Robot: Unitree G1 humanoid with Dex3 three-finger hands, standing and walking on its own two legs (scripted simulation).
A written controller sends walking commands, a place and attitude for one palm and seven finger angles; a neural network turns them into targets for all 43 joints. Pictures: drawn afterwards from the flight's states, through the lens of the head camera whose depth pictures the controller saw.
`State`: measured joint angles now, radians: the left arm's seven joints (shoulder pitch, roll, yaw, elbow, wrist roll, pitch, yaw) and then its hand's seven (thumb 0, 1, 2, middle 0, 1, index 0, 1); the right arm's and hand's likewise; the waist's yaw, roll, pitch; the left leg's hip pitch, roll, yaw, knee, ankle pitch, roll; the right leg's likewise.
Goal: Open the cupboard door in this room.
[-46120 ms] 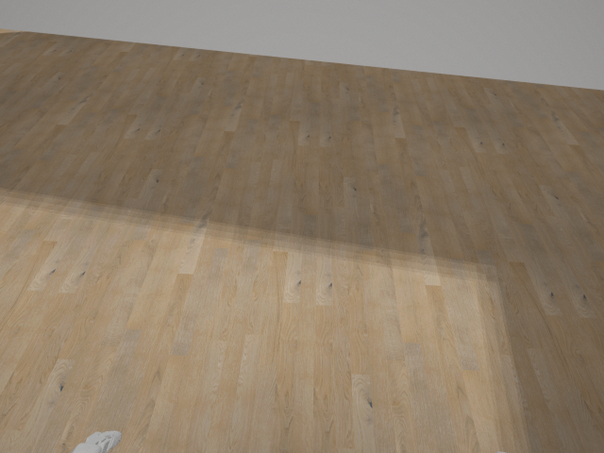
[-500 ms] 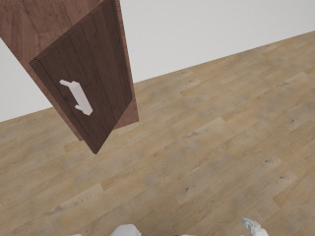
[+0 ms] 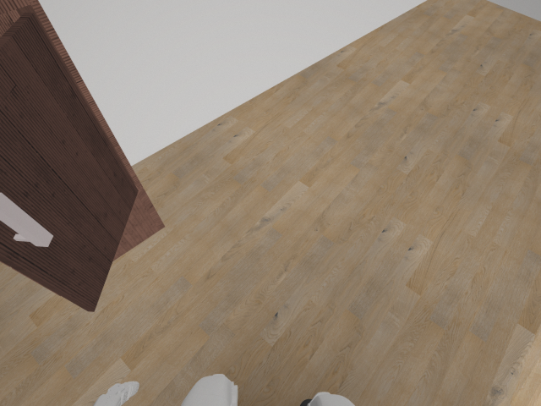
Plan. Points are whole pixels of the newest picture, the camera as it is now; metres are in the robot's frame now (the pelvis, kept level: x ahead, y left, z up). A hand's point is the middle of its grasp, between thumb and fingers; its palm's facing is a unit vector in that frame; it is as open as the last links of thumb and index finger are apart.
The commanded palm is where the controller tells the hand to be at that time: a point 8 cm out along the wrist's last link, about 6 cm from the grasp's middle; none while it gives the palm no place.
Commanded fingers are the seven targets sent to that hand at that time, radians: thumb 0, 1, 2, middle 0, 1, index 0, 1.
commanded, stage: walk to a spot facing it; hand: left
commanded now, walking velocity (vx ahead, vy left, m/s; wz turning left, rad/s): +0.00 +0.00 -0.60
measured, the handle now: (8, 221) +0.38 +0.48 -0.03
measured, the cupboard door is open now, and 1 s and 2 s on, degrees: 45 45 45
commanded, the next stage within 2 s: turn to face it in 1.68 s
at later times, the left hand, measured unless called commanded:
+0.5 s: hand (211, 351) +0.21 +0.12 -0.15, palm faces -0.30 -0.92 -0.25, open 7.4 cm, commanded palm none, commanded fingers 0.00 0.90 0.90 -0.20 -0.30 -0.20 -0.30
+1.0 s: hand (298, 239) +0.43 -0.03 -0.15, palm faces -0.60 -0.78 -0.20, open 7.4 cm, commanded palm none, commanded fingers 0.00 0.90 0.90 -0.20 -0.30 -0.20 -0.30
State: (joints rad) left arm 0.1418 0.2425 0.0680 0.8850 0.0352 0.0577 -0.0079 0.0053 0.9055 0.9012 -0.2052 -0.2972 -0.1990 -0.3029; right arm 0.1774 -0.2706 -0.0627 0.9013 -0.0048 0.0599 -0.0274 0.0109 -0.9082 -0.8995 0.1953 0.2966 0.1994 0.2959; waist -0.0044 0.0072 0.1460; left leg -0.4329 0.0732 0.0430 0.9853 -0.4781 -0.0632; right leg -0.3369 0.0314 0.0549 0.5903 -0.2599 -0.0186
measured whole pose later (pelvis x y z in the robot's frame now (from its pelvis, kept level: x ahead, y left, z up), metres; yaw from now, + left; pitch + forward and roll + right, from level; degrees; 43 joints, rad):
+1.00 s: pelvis +0.22 -0.12 +0.01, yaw -35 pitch +1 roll +0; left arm 0.10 0.23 0.07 0.93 0.04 0.00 -0.07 0.01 0.91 0.90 -0.20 -0.30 -0.19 -0.30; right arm 0.37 -0.19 -0.02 0.99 -0.04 -0.05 0.00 0.01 -0.90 -0.90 0.20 0.30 0.20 0.30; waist -0.03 0.01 0.09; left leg -0.10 0.14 0.19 0.44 -0.33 -0.07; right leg -0.49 -0.06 -0.10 0.72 -0.28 -0.02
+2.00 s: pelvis +0.51 -0.46 +0.01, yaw -34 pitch +0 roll +1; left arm 0.18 0.17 0.06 1.02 0.03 -0.06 0.02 -0.01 0.95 0.90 -0.21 -0.30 -0.20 -0.30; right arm 0.25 -0.16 -0.05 1.06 -0.01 0.01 0.00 0.01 -0.91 -0.90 0.19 0.30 0.20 0.30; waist -0.03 -0.01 0.06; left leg -0.47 0.09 0.11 0.87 -0.34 -0.05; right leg -0.19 -0.06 -0.25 0.43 -0.24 -0.05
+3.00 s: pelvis +0.56 -0.57 +0.00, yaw +1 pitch +1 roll +0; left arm 0.16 0.27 0.07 0.90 0.02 0.06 0.00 0.01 0.91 0.90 -0.20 -0.30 -0.20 -0.30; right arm 0.12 -0.24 -0.05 0.87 -0.02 0.03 0.01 0.01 -0.91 -0.90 0.20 0.30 0.20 0.30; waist 0.01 -0.02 0.12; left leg -0.33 0.01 -0.01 0.58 -0.27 -0.01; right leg -0.49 -0.09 -0.03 1.03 -0.47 0.08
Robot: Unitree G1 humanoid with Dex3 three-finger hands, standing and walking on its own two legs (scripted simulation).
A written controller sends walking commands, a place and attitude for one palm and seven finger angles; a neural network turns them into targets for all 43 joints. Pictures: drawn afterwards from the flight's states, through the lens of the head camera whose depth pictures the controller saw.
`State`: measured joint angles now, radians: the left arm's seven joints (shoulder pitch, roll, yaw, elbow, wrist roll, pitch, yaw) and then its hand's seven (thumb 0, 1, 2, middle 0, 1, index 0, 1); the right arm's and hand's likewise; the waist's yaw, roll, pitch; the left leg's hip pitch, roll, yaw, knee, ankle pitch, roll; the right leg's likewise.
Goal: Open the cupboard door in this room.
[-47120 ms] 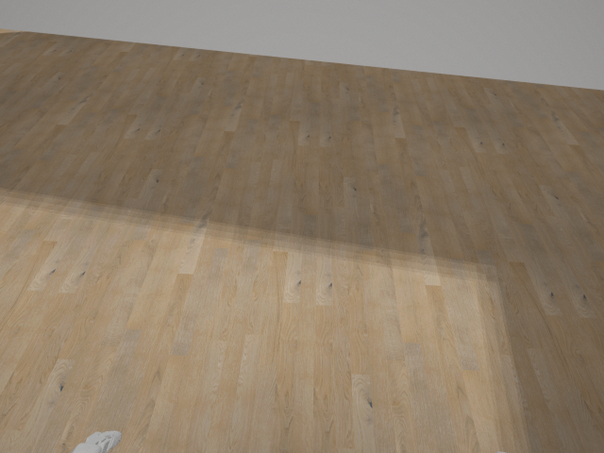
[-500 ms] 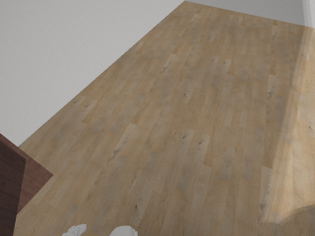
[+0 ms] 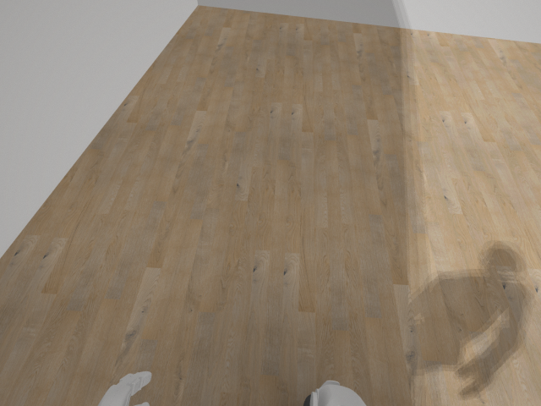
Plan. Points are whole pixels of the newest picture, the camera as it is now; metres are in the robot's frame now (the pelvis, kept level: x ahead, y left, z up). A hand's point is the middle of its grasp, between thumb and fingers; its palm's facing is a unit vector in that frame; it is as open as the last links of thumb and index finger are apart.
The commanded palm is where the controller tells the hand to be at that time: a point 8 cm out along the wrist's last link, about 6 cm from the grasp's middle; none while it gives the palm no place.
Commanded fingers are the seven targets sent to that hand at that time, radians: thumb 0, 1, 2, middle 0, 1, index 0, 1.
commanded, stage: walk to a spot facing it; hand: left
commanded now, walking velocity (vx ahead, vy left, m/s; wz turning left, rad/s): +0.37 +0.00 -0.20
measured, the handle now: out of the picture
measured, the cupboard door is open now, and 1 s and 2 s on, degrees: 45 45 45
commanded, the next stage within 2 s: turn to face it in 0.68 s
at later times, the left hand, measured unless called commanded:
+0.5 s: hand (180, 339) +0.25 +0.18 -0.19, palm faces -0.04 -0.98 -0.19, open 7.3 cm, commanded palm none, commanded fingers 0.00 0.90 0.90 -0.20 -0.30 -0.20 -0.30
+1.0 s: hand (241, 220) +0.50 +0.09 -0.16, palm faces +0.03 -0.98 -0.22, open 7.1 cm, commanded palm none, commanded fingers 0.00 0.90 0.90 -0.20 -0.30 -0.20 -0.30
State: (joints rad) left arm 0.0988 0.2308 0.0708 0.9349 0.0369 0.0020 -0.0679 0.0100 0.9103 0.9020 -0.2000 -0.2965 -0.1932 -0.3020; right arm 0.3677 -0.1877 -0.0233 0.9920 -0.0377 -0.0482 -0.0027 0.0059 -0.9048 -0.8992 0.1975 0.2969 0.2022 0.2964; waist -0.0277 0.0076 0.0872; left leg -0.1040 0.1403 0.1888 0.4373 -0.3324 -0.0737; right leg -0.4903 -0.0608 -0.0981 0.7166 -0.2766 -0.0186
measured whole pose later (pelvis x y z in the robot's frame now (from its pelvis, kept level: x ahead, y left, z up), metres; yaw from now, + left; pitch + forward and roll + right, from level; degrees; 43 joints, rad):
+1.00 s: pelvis +0.43 -0.10 +0.01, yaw +1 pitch +0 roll +1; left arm 0.18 0.17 0.06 1.02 0.03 -0.06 0.02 -0.01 0.95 0.90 -0.21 -0.30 -0.20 -0.30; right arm 0.25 -0.16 -0.05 1.06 -0.01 0.01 0.00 0.01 -0.91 -0.90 0.19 0.30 0.20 0.30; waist -0.03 -0.01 0.06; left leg -0.47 0.09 0.11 0.87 -0.34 -0.05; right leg -0.19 -0.06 -0.25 0.43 -0.24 -0.05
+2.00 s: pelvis +0.54 -0.17 -0.01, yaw +36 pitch +1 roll +0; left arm 0.16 0.27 0.07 0.90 0.02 0.06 0.00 0.01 0.91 0.90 -0.20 -0.30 -0.20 -0.30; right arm 0.12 -0.24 -0.05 0.87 -0.02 0.03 0.01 0.01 -0.91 -0.90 0.20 0.30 0.20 0.30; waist 0.01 -0.02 0.12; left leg -0.33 0.01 -0.01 0.58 -0.27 -0.01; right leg -0.49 -0.09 -0.03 1.03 -0.47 0.08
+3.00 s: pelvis +0.62 -0.22 +0.00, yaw +73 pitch +0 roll +2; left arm 0.17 0.20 0.04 0.85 0.03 0.02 0.02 0.01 0.91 0.90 -0.21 -0.30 -0.20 -0.30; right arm 0.15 -0.27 -0.09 0.92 -0.01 0.09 0.03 0.01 -0.91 -0.90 0.20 0.30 0.20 0.30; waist -0.03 0.02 0.11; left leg -0.50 0.00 0.00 1.12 -0.45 -0.06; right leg -0.25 -0.09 -0.12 0.55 -0.30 0.00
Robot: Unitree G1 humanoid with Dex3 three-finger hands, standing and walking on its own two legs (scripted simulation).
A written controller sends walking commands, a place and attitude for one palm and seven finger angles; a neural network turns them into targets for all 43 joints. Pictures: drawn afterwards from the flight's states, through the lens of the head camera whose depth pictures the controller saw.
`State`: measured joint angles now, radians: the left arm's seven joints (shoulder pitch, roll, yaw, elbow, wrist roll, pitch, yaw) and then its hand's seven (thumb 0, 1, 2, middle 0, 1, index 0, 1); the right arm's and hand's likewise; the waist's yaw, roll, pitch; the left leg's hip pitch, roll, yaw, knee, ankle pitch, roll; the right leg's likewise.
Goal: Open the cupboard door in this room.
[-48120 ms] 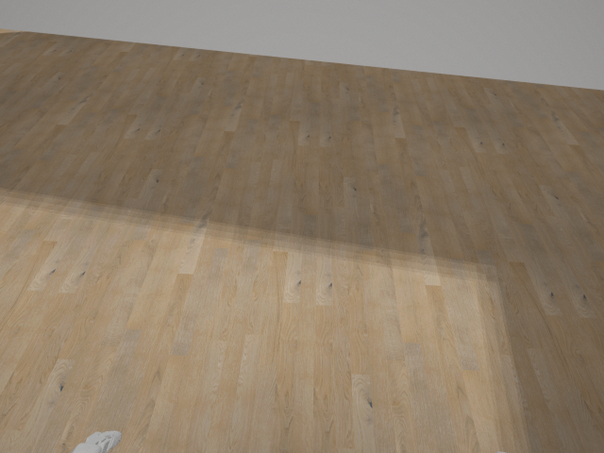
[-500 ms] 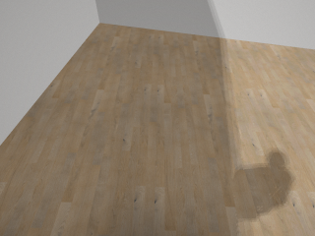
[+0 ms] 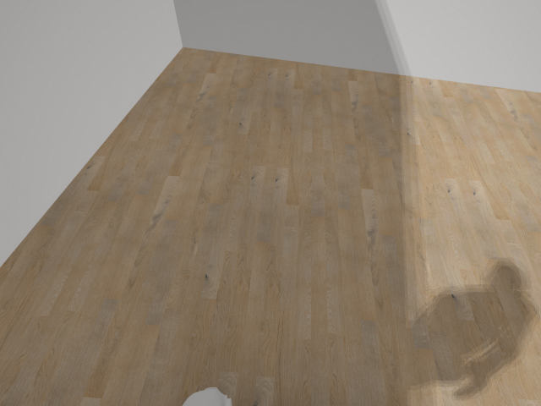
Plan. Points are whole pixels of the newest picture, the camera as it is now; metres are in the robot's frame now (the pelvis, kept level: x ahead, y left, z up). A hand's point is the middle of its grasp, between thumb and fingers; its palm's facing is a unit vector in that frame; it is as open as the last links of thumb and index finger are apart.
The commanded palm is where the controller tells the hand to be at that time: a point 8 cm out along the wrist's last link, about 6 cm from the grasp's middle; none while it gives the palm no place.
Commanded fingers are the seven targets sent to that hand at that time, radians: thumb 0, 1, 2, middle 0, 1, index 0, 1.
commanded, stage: turn to face it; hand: left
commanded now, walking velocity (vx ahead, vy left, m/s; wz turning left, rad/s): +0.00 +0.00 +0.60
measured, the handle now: out of the picture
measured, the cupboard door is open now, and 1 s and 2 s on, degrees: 45 45 45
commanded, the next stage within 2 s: none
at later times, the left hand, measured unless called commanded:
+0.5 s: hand out of the picture +0.14 +0.20 -0.16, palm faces +0.28 -0.91 -0.30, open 7.4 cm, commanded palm none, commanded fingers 0.00 0.90 0.90 -0.20 -0.30 -0.20 -0.30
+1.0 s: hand out of the picture +0.04 +0.16 -0.18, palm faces +0.58 -0.77 -0.27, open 7.4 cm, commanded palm none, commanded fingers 0.00 0.90 0.90 -0.20 -0.30 -0.20 -0.30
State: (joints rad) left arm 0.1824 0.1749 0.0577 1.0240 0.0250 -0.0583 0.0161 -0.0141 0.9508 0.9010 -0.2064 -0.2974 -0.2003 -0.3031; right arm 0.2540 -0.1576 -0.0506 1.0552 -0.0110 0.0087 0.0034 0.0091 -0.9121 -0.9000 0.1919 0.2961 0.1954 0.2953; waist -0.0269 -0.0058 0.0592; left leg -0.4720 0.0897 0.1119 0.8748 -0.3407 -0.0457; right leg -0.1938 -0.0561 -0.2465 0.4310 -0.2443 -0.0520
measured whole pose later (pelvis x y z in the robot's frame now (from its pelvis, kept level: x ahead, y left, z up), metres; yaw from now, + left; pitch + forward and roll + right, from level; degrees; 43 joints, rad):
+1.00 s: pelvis +0.11 -0.07 -0.01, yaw +36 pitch +1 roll +0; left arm 0.16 0.27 0.07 0.90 0.02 0.06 0.00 0.01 0.91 0.90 -0.20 -0.30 -0.20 -0.30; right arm 0.12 -0.24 -0.05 0.87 -0.02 0.03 0.01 0.01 -0.91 -0.90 0.20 0.30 0.20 0.30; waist 0.01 -0.02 0.12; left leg -0.33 0.01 -0.01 0.58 -0.27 -0.01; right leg -0.49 -0.09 -0.03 1.03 -0.47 0.08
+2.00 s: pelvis +0.19 -0.12 -0.01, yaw +73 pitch +0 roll +2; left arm 0.17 0.20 0.04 0.85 0.03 0.02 0.02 0.01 0.91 0.90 -0.21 -0.30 -0.20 -0.30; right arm 0.15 -0.27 -0.09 0.92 -0.01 0.09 0.03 0.01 -0.91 -0.90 0.20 0.30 0.20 0.30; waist -0.03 0.02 0.11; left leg -0.50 0.00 0.00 1.12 -0.45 -0.06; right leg -0.25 -0.09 -0.12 0.55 -0.30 0.00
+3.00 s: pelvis +0.21 -0.12 -0.02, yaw +110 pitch +1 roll +0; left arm 0.21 0.25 0.06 0.91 0.02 0.06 0.01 0.01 0.90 0.90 -0.21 -0.30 -0.20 -0.30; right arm 0.11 -0.22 -0.06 0.89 -0.02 0.03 0.02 0.01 -0.91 -0.90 0.19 0.30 0.20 0.30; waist 0.01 -0.07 0.12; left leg -0.32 0.00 0.06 0.64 -0.33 0.04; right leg -0.39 -0.14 -0.12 0.93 -0.53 0.07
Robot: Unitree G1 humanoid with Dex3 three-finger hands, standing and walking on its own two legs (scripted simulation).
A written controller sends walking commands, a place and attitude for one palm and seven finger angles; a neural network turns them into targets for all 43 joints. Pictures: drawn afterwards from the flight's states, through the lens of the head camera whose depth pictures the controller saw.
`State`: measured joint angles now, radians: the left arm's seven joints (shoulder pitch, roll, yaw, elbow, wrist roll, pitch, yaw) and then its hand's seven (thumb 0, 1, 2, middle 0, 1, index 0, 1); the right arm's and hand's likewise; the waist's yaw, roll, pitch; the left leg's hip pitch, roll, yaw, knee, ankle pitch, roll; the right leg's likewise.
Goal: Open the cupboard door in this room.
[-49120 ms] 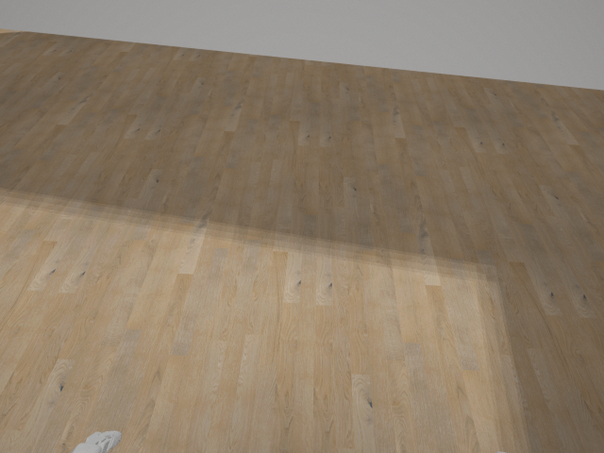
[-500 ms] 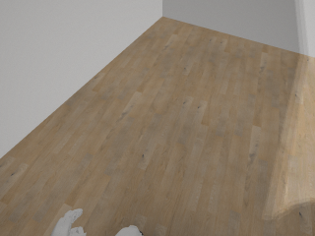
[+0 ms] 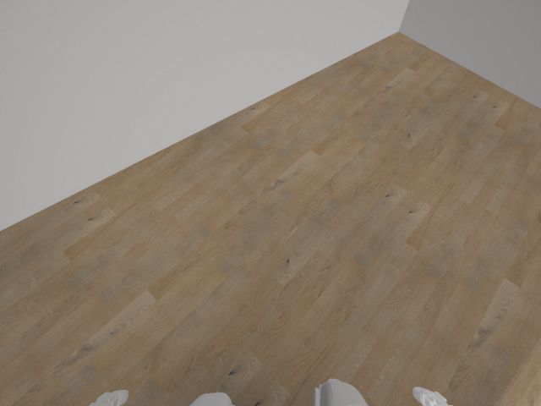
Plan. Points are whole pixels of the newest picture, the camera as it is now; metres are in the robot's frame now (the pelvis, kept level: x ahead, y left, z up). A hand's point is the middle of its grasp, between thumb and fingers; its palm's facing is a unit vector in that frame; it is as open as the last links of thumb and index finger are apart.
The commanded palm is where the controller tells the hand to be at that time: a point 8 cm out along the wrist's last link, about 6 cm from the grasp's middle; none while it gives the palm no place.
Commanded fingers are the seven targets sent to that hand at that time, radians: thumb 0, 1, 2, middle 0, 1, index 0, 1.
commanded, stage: turn to face it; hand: left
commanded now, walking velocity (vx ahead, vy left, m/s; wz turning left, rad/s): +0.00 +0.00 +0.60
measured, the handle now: out of the picture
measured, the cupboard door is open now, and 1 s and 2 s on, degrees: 45 45 45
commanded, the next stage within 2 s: none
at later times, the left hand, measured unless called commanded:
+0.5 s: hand out of the picture +0.00 +0.16 -0.17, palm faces +0.35 -0.91 -0.21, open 7.4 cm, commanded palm none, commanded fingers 0.00 0.90 0.90 -0.20 -0.30 -0.20 -0.30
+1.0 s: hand out of the picture -0.01 +0.13 -0.14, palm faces +0.56 -0.77 -0.29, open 7.4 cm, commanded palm none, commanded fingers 0.00 0.90 0.90 -0.20 -0.30 -0.20 -0.30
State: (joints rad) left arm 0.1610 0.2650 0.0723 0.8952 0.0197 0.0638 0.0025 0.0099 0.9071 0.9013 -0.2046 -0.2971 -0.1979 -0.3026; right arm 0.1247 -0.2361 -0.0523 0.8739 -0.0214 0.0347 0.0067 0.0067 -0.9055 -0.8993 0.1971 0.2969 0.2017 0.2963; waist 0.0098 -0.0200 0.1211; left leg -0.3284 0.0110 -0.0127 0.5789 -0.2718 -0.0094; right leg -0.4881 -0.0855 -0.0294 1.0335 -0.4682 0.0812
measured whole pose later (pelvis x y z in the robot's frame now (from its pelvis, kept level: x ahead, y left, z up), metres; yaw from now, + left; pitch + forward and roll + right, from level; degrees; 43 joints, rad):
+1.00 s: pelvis +0.03 -0.09 +0.01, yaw +37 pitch +0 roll +2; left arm 0.17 0.20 0.04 0.85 0.03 0.02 0.02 0.01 0.91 0.90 -0.21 -0.30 -0.20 -0.30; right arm 0.15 -0.27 -0.09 0.92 -0.01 0.09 0.03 0.01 -0.91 -0.90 0.20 0.30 0.20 0.30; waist -0.03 0.02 0.11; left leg -0.50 0.00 0.00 1.12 -0.45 -0.06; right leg -0.25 -0.09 -0.12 0.55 -0.30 0.00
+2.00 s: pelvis +0.05 -0.10 -0.01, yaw +74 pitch +1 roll +0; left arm 0.21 0.25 0.06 0.91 0.02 0.06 0.01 0.01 0.90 0.90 -0.21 -0.30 -0.20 -0.30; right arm 0.11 -0.22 -0.06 0.89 -0.02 0.03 0.02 0.01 -0.91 -0.90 0.19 0.30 0.20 0.30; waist 0.01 -0.07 0.12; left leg -0.32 0.00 0.06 0.64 -0.33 0.04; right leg -0.39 -0.14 -0.12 0.93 -0.53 0.07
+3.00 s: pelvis +0.05 -0.01 +0.01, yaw +90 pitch +0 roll +1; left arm 0.24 0.21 0.06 1.04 0.03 0.01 -0.02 0.01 0.91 0.90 -0.20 -0.30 -0.19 -0.30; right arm 0.30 -0.16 -0.02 1.03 -0.02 -0.05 -0.02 0.00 -0.93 -0.90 0.20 0.30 0.20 0.30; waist 0.03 -0.03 0.06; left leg -0.08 -0.03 0.09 0.35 -0.27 0.05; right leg -0.53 -0.11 -0.06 1.00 -0.29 0.02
